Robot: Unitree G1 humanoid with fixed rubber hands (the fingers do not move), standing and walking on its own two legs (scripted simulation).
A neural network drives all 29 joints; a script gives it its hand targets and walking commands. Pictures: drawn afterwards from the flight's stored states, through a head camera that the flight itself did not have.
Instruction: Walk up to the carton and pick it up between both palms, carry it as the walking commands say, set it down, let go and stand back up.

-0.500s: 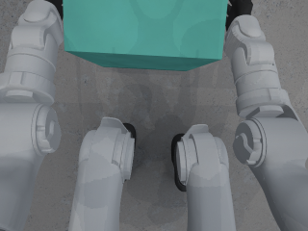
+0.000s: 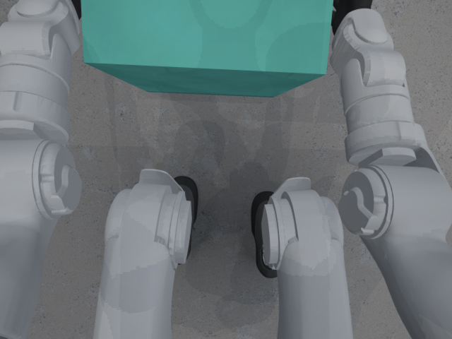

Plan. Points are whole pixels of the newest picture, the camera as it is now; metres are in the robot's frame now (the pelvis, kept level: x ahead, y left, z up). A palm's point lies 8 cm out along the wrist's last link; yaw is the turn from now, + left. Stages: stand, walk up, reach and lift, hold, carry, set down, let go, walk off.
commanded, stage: set down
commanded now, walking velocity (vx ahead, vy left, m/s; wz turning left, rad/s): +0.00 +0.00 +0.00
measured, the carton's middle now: (211, 27) +0.54 +0.06 -0.22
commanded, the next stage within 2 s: none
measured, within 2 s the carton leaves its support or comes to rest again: neither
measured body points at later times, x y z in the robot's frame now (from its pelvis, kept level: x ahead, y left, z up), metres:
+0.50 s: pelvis +0.00 +0.00 +0.00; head +0.36 +0.04 +0.27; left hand +0.55 +0.25 -0.15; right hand +0.57 -0.12 -0.15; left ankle +0.13 +0.11 -0.33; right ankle +0.11 -0.11 -0.33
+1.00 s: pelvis +0.00 +0.00 -0.01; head +0.36 +0.03 +0.26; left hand +0.55 +0.27 -0.15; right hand +0.57 -0.16 -0.16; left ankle +0.13 +0.11 -0.33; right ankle +0.11 -0.11 -0.33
